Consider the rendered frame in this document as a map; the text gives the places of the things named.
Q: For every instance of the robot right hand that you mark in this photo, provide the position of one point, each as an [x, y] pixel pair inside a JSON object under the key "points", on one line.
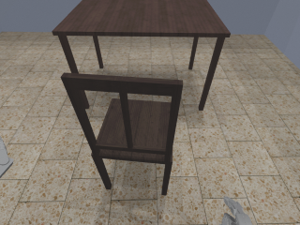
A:
{"points": [[238, 211]]}

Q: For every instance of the table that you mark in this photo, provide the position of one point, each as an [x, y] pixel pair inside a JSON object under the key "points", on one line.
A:
{"points": [[144, 18]]}

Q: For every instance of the chair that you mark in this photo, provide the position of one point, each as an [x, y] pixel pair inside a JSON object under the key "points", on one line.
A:
{"points": [[132, 130]]}

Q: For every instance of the robot left hand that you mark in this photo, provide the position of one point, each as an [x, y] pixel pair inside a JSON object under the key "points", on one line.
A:
{"points": [[5, 161]]}

